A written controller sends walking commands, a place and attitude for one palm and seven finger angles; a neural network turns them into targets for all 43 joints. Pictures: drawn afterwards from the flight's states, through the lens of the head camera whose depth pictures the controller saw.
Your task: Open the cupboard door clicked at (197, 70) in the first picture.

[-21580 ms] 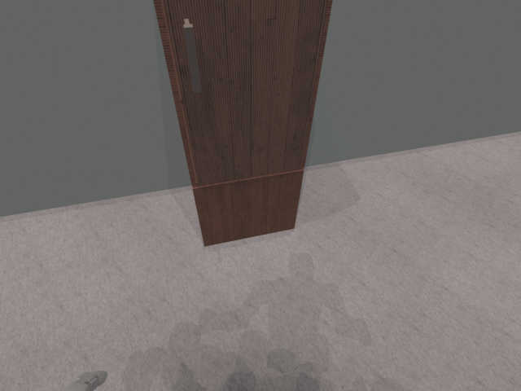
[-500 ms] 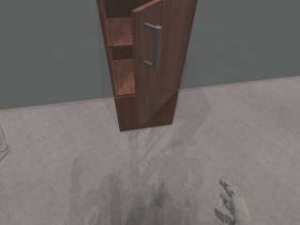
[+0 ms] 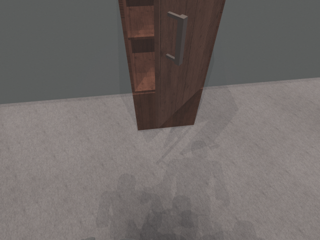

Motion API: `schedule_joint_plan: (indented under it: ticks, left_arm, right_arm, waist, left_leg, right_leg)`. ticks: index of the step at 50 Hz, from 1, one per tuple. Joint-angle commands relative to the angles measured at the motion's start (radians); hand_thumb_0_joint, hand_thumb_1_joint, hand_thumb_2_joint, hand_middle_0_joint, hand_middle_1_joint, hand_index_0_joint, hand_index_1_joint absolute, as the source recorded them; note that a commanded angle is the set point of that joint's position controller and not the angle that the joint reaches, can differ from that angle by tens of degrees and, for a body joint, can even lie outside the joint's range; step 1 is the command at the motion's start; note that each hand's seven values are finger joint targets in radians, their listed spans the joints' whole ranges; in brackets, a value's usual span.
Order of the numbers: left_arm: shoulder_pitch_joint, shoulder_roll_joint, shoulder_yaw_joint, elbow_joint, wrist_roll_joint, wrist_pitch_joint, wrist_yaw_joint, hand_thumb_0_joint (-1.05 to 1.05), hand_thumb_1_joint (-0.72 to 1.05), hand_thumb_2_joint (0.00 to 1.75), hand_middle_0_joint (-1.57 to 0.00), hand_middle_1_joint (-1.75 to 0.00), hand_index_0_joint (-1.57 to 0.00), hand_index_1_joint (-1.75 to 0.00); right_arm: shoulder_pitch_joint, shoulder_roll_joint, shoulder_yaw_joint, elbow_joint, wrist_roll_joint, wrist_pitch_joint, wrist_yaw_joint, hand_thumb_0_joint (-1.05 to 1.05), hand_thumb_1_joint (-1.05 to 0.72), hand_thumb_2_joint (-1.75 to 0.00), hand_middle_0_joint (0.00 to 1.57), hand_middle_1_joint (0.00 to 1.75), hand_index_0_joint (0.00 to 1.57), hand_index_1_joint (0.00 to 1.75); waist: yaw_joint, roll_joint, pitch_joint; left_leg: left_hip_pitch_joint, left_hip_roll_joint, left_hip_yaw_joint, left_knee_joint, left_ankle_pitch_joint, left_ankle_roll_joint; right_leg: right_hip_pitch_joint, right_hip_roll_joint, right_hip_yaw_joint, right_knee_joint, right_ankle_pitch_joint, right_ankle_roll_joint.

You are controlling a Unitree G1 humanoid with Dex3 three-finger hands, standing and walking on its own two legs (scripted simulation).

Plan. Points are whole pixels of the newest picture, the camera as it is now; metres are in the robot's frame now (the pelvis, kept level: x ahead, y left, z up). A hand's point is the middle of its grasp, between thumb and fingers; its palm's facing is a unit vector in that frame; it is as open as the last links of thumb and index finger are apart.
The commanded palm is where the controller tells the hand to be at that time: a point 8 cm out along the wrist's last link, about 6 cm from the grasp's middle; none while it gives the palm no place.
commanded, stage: let the arm hang, fingers relaxed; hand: left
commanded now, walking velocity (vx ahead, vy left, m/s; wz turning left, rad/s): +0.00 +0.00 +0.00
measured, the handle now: (175, 40) +0.66 -0.03 +0.14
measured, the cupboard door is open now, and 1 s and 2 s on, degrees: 42 42 42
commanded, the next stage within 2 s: look to check the result in 0.78 s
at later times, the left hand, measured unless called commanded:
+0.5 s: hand out of the picture -0.02 +0.20 -0.16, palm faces +0.03 -0.98 -0.21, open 7.4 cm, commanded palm none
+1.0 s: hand out of the picture -0.03 +0.21 -0.16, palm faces +0.02 -0.98 -0.22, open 7.4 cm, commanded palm none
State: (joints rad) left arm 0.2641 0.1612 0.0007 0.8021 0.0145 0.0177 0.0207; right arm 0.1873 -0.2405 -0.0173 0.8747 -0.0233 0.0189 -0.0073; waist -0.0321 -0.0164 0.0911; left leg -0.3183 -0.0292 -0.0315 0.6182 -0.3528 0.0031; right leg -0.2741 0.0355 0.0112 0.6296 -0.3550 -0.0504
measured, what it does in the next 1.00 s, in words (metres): stands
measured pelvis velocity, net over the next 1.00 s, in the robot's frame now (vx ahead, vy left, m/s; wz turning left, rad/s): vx -0.03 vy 0.03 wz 0.00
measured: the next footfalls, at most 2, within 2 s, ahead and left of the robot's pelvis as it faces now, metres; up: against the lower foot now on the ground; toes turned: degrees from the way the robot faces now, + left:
none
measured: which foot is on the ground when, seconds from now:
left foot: down 0.00-1.00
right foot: down 0.00-1.00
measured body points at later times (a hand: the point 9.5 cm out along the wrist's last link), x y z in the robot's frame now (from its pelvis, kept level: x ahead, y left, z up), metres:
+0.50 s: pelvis -0.03 +0.02 +0.02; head -0.02 +0.01 +0.47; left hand -0.02 +0.25 -0.14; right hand -0.03 -0.20 -0.15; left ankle +0.01 +0.13 -0.73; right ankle -0.01 -0.09 -0.73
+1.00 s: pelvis -0.03 +0.03 +0.02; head -0.01 +0.02 +0.47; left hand -0.03 +0.27 -0.14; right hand -0.02 -0.20 -0.15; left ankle +0.01 +0.13 -0.73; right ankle -0.01 -0.09 -0.73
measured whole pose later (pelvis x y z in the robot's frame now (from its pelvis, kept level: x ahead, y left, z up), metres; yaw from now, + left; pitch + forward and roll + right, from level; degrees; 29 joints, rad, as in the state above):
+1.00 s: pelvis -0.03 +0.03 +0.02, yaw +0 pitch -2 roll +0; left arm 0.26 0.18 0.02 1.15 0.02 -0.01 0.02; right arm 0.25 -0.17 -0.02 1.13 -0.02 0.00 -0.03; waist 0.00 0.01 0.06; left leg -0.20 -0.04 0.00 0.40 -0.16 0.03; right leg -0.18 0.01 0.02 0.42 -0.21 -0.01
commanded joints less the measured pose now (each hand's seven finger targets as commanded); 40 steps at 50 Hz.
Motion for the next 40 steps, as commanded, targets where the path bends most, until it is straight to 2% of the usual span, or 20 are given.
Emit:
schedule_joint_plan:
  ticks: [1,3,4,5,7,9,10,11,15,19,25,30,36,40]
  left_arm:
    - [-0.033,0.221,0.062,0.011,0.003,-0.048,0.012,0.0,0.9,0.9,-0.2,-0.3,-0.2,-0.3]
    - [-0.031,0.181,0.048,0.058,-0.008,-0.043,0.013,0.0,0.9,0.9,-0.2,-0.3,-0.2,-0.3]
    - [-0.02,0.158,0.039,0.083,-0.011,-0.037,0.012,0.0,0.9,0.9,-0.2,-0.3,-0.2,-0.3]
    - [-0.014,0.15,0.034,0.107,-0.01,-0.031,0.012,0.0,0.9,0.9,-0.2,-0.3,-0.2,-0.3]
    - [-0.022,0.153,0.033,0.153,-0.01,-0.025,0.008,0.0,0.9,0.9,-0.2,-0.3,-0.2,-0.3]
    - [-0.021,0.148,0.029,0.188,-0.009,-0.024,0.005,0.0,0.9,0.9,-0.2,-0.3,-0.2,-0.3]
    - [-0.018,0.146,0.027,0.203,-0.009,-0.024,0.004,0.0,0.9,0.9,-0.2,-0.3,-0.2,-0.3]
    - [-0.012,0.15,0.029,0.216,-0.007,-0.027,0.004,0.0,0.9,0.9,-0.2,-0.3,-0.2,-0.3]
    - [-0.002,0.141,0.029,0.254,-0.009,-0.031,0.005,0.0,0.9,0.9,-0.2,-0.3,-0.2,-0.3]
    - [0.014,0.129,0.027,0.278,-0.009,-0.031,0.008,0.0,0.9,0.9,-0.2,-0.3,-0.2,-0.3]
    - [0.043,0.112,0.028,0.297,-0.008,-0.031,0.011,0.0,0.9,0.9,-0.2,-0.3,-0.2,-0.3]
    - [0.059,0.101,0.028,0.308,-0.007,-0.031,0.012,0.0,0.9,0.9,-0.2,-0.3,-0.2,-0.3]
    - [0.068,0.104,0.034,0.311,-0.003,-0.033,0.012,0.0,0.9,0.9,-0.2,-0.3,-0.2,-0.3]
    - [0.061,0.111,0.036,0.311,-0.003,-0.036,0.011,0.0,0.9,0.9,-0.2,-0.3,-0.2,-0.3]
  right_arm:
    - [0.027,-0.071,-0.025,-0.003,0.004,-0.013,-0.019,0.0,-0.9,-0.9,0.2,0.3,0.2,0.3]
    - [0.052,-0.058,-0.016,0.046,0.004,-0.016,-0.022,0.0,-0.9,-0.9,0.2,0.3,0.2,0.3]
    - [0.045,-0.059,-0.011,0.062,0.003,-0.017,-0.024,0.0,-0.9,-0.9,0.2,0.3,0.2,0.3]
    - [0.035,-0.058,-0.009,0.078,0.002,-0.013,-0.024,0.0,-0.9,-0.9,0.2,0.3,0.2,0.3]
    - [0.035,-0.05,-0.007,0.106,0.004,-0.009,-0.023,0.0,-0.9,-0.9,0.2,0.3,0.2,0.3]
    - [0.052,-0.054,-0.007,0.132,0.001,-0.008,-0.022,0.0,-0.9,-0.9,0.2,0.3,0.2,0.3]
    - [0.059,-0.057,-0.007,0.145,0.0,-0.008,-0.021,0.0,-0.9,-0.9,0.2,0.3,0.2,0.3]
    - [0.068,-0.063,-0.008,0.156,0.001,-0.011,-0.021,0.0,-0.9,-0.9,0.2,0.3,0.2,0.3]
    - [0.097,-0.049,-0.005,0.192,0.0,-0.017,-0.021,0.0,-0.9,-0.9,0.2,0.3,0.2,0.3]
    - [0.113,-0.03,-0.001,0.218,0.001,-0.018,-0.022,0.0,-0.9,-0.9,0.2,0.3,0.2,0.3]
    - [0.137,-0.011,0.001,0.241,0.001,-0.021,-0.025,0.0,-0.9,-0.9,0.2,0.3,0.2,0.3]
    - [0.148,-0.008,0.0,0.245,0.001,-0.025,-0.027,0.0,-0.9,-0.9,0.2,0.3,0.2,0.3]
    - [0.149,-0.022,-0.009,0.239,0.004,-0.028,-0.03,0.0,-0.9,-0.9,0.2,0.3,0.2,0.3]
    - [0.145,-0.028,-0.012,0.237,0.004,-0.03,-0.029,0.0,-0.9,-0.9,0.2,0.3,0.2,0.3]
  waist:
    - [0.005,-0.053,-0.148]
    - [0.001,0.073,-0.163]
    - [0.012,0.109,-0.156]
    - [0.02,0.116,-0.123]
    - [0.023,0.105,-0.06]
    - [0.022,0.053,-0.02]
    - [0.021,0.031,-0.008]
    - [0.022,0.035,-0.024]
    - [0.018,-0.009,-0.045]
    - [0.021,-0.019,-0.01]
    - [0.024,0.016,0.012]
    - [0.027,0.049,0.005]
    - [0.03,0.057,0.004]
    - [0.026,0.038,-0.002]
  left_leg:
    - [0.065,0.039,-0.006,-0.035,0.091,0.002]
    - [0.163,0.08,-0.032,-0.133,0.327,0.012]
    - [0.182,0.108,-0.052,-0.156,0.362,0.022]
    - [0.153,0.117,-0.061,-0.178,0.292,0.026]
    - [0.118,0.112,-0.067,-0.216,0.223,0.025]
    - [0.1,0.108,-0.073,-0.249,0.147,0.025]
    - [0.102,0.105,-0.071,-0.259,0.123,0.025]
    - [0.114,0.104,-0.068,-0.262,0.117,0.024]
    - [0.131,0.101,-0.063,-0.275,0.127,0.026]
    - [0.121,0.101,-0.06,-0.288,0.131,0.025]
    - [0.097,0.102,-0.069,-0.31,0.111,0.029]
    - [0.087,0.108,-0.086,-0.327,0.082,0.033]
    - [0.075,0.114,-0.097,-0.339,0.052,0.038]
    - [0.082,0.11,-0.098,-0.334,0.067,0.038]
  right_leg:
    - [0.138,-0.235,0.216,-0.219,0.655,-0.066]
    - [0.113,-0.174,0.148,-0.193,0.557,-0.026]
    - [0.094,-0.141,0.121,-0.209,0.448,-0.005]
    - [0.085,-0.126,0.116,-0.252,0.323,0.007]
    - [0.076,-0.122,0.116,-0.289,0.218,0.007]
    - [0.059,-0.114,0.118,-0.327,0.097,0.004]
    - [0.047,-0.114,0.124,-0.343,0.056,0.003]
    - [0.051,-0.115,0.127,-0.354,0.035,0.003]
    - [0.057,-0.118,0.12,-0.357,0.034,0.005]
    - [0.039,-0.118,0.112,-0.352,0.036,0.008]
    - [0.037,-0.115,0.107,-0.335,0.041,0.008]
    - [0.045,-0.109,0.098,-0.314,0.062,0.009]
    - [0.051,-0.105,0.088,-0.301,0.077,0.009]
    - [0.05,-0.111,0.09,-0.302,0.08,0.008]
